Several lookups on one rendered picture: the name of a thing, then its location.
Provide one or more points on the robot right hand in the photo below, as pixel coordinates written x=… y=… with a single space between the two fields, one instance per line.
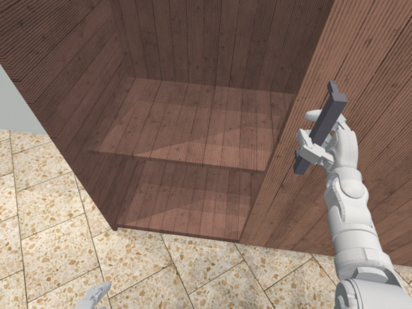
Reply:
x=342 y=146

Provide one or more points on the right robot forearm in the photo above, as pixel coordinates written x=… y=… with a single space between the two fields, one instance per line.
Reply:
x=358 y=251

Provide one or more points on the robot left hand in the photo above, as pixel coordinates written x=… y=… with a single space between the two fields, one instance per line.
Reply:
x=93 y=296

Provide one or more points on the robot right upper arm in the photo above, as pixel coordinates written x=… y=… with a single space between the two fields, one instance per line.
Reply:
x=360 y=294

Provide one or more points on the handle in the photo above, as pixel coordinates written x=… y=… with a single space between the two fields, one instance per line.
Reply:
x=326 y=120

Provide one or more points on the wardrobe door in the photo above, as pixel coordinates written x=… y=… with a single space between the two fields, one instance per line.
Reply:
x=365 y=46

